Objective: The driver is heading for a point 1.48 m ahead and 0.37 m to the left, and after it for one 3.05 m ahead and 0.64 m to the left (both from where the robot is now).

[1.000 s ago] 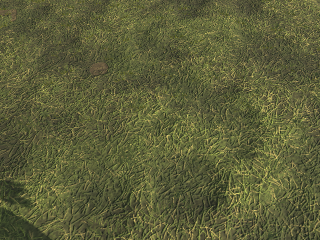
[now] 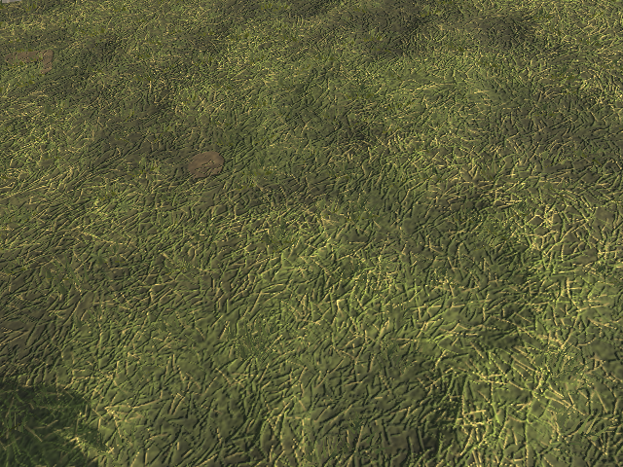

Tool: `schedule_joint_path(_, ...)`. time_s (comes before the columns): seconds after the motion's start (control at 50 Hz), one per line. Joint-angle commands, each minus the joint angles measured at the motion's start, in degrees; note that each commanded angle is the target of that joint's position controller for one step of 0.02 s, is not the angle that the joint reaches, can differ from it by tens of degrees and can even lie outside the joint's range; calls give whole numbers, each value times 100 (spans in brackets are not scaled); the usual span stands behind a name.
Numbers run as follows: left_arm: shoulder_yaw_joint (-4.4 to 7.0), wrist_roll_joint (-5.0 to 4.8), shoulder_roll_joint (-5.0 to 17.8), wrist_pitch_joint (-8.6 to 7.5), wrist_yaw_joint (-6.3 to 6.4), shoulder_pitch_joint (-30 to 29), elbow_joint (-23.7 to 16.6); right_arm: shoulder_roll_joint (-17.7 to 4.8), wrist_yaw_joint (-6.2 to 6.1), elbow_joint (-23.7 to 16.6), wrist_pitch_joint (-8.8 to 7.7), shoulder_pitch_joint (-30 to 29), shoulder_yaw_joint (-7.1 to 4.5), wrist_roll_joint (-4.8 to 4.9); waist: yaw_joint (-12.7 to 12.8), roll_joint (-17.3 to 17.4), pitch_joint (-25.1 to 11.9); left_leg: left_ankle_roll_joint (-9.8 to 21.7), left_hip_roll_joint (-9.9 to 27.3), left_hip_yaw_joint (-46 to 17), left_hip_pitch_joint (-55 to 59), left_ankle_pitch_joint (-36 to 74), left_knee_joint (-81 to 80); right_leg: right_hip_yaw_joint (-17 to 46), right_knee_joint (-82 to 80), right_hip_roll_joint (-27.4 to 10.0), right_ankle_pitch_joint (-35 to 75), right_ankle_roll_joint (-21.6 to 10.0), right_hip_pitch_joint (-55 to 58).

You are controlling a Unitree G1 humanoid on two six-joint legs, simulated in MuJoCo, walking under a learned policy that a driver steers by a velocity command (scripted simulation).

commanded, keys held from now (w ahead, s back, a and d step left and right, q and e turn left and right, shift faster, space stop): w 0.80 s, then w+q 0.20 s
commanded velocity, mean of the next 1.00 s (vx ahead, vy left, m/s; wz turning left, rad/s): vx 0.48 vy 0.00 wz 0.04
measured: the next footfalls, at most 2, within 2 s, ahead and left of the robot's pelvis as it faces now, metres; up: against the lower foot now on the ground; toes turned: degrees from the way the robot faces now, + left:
left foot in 0.34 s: +0.37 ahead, +0.14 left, +0.00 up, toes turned +2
right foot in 0.86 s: +0.67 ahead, -0.10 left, +0.00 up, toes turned -2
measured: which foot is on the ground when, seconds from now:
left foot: up 0.00-0.32, down 0.34-0.88, up 0.90-1.00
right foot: down 0.00-0.36, up 0.38-0.84, down 0.86-1.00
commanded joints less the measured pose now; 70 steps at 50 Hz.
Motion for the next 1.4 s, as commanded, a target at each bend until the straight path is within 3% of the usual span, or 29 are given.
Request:
schedule_joint_path(0.02,19,39,574,-24,3,188,-240,-464,89,-457,-176,-542,-137,-92,62,-813,686,-66,538,-142,-2010,875,-96,1634,-1580,-1405,561,-628,965)
schedule_joint_path(0.12,42,60,839,84,177,514,-256,-42,133,-896,-123,-1598,4,-94,272,-649,797,-402,339,276,-1576,1786,-1794,777,-1743,-1138,1840,-714,486)
schedule_joint_path(0.22,102,-48,916,107,216,836,-176,-109,234,-1209,-133,-2260,32,-25,294,-729,1008,-223,159,268,-1118,2213,-2881,610,-1795,-1420,2012,-705,765)
schedule_joint_path(0.28,185,-32,1046,185,227,642,-254,-383,285,-1206,-171,-1930,-84,-40,-90,-812,608,46,-21,287,-517,1827,-3045,493,-1118,-1605,3688,-535,1375)
schedule_joint_path(0.32,198,53,1054,294,223,490,-349,-756,225,-807,-136,-517,-312,-23,-824,-918,-370,315,-364,535,1317,1623,-2992,237,592,-1338,5388,-336,1232)
schedule_joint_path(0.34,128,123,922,306,215,496,-478,-1021,163,-560,-97,519,-413,-59,-1211,-646,-1089,607,352,-259,3096,1454,-2788,172,2148,-1122,4213,-199,41)
schedule_joint_path(0.36,-105,94,36,186,118,1321,-525,-1488,173,-366,-63,1142,-531,-166,-812,974,-2129,1618,1881,-3196,5187,-223,-3385,103,4541,23,693,195,-2239)
schedule_joint_path(0.38,-49,-18,333,7,80,1061,-434,-981,190,-356,-62,984,-370,-147,-897,915,-2095,1535,2013,-4402,4953,-767,-4409,931,5351,128,-1499,76,-2856)
schedule_joint_path(0.4,95,-209,812,-102,59,418,-697,-744,188,-422,-98,378,-291,-124,-738,721,-978,1223,1854,-3548,4030,-676,-4543,843,5628,-208,-1205,-40,-3366)
schedule_joint_path(0.42,108,-239,889,-152,97,25,-806,-589,195,-549,-133,-179,-242,-139,-546,181,-415,1084,1667,-2727,3022,-27,-4696,683,5393,-538,-634,-87,-3206)
schedule_joint_path(0.44,147,-173,852,-138,150,-143,-832,-435,225,-579,-167,-484,-203,-195,-355,-74,-67,1001,1448,-2083,2207,666,-4858,584,5042,-752,-253,-67,-2949)
schedule_joint_path(0.48,161,-86,594,17,189,107,-782,-227,268,-528,-213,-665,-154,-255,-22,183,26,921,1096,-1357,1425,1135,-5156,607,4596,-998,58,-31,-2290)
schedule_joint_path(0.52,163,-56,473,129,206,63,-837,-282,249,-397,-239,-498,-163,-215,56,187,194,1016,1020,-993,1100,1390,-5376,500,4246,-1063,157,61,-2312)
schedule_joint_path(0.6,194,34,559,123,206,-935,-1252,-566,73,-224,-205,-42,-227,-206,-143,13,475,1026,989,-680,1347,1687,-5569,424,2853,-1121,1326,287,-3092)
schedule_joint_path(0.66,133,9,429,48,129,-1611,-1449,-652,-2,-145,-156,247,-237,-156,-363,2,524,841,813,-306,1463,1834,-5563,190,1614,-881,2192,301,-2826)
schedule_joint_path(0.74,87,-61,450,11,3,-2289,-1704,-702,-25,77,-63,751,-260,-89,-582,-19,635,807,1061,-296,2197,1860,-5341,150,902,-707,2224,243,-2880)
schedule_joint_path(0.82,168,-69,719,-41,-105,-2221,-1846,-799,-56,133,80,781,-324,-76,-327,108,452,627,1382,-457,2945,2888,-4642,146,558,-531,1352,-38,-2503)
schedule_joint_path(0.86,405,-57,1147,-66,-50,-801,-1475,-695,-47,45,138,603,-269,-118,421,102,-427,395,939,-231,2514,4135,-2986,-32,417,-295,1299,-310,-440)
schedule_joint_path(0.88,531,35,1611,-56,16,288,-1288,-432,-43,-137,127,658,-149,-233,745,-498,-1394,193,514,24,1308,2639,-1163,1121,627,-1382,1301,-669,1406)
schedule_joint_path(0.9,589,51,1885,-10,-19,548,-1135,366,6,-115,14,1453,57,-153,317,-2060,-2117,-127,-497,-5,-890,-1151,681,3740,-81,-2616,50,-1449,3169)
schedule_joint_path(0.92,413,46,1229,-29,-19,438,-1231,-383,-1,-47,-77,1063,-113,9,548,-1317,-1803,-48,-243,-793,-1391,-1389,1323,3894,-473,-2471,-492,-1197,2826)
schedule_joint_path(0.94,335,47,999,-55,2,-58,-1311,-673,-9,-218,-128,553,-217,133,463,-1081,-973,26,19,-725,-1680,-853,1387,2950,-584,-2322,-161,-925,2080)
schedule_joint_path(0.98,262,71,737,-94,-10,-773,-1379,-535,-82,-247,-89,226,-262,32,138,-609,-227,-45,475,-579,-1275,17,895,1748,-980,-1934,802,-746,715)
schedule_joint_path(1.02,237,142,575,-135,-17,-953,-1319,-264,-57,-191,63,451,-280,32,-118,-781,-66,-77,654,-599,-748,375,644,1015,-1280,-1669,1228,-653,137)
schedule_joint_path(1.1,317,146,761,-164,74,-861,-1171,-99,-43,-422,253,102,-302,-13,-198,-583,293,-191,722,-593,-1268,1016,153,181,-1573,-1646,1854,-760,-38)
schedule_joint_path(1.2,374,123,944,-73,208,-698,-1113,4,103,-764,190,-720,-257,-78,7,-459,518,-239,627,-204,-1382,2168,-1414,-623,-1702,-1531,2021,-643,210)
schedule_joint_path(1.3,446,9,1080,112,247,-209,-955,63,285,-1234,182,-1562,-196,-72,261,-384,738,-42,486,247,-1685,1892,-2199,-1003,-1338,-1812,2633,-586,1180)
schedule_joint_path(1.36,511,-48,1287,235,278,-370,-1027,-141,367,-1395,209,-1415,-294,-45,-34,-634,436,235,80,664,-1011,1154,-2308,-1233,-520,-1880,4790,-420,1498)
schedule_joint_path(1.4,541,-81,1429,327,305,-561,-1113,-522,350,-1227,237,-400,-509,-8,-671,-755,-188,527,-381,894,414,848,-2432,-1355,1026,-1750,5960,-252,1289)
